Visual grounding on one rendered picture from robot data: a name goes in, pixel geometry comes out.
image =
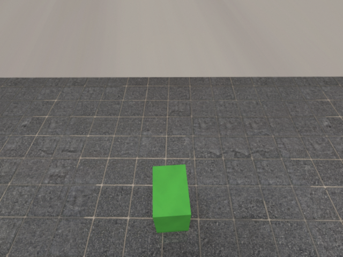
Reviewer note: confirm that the carton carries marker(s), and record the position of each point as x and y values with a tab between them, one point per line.
171	203

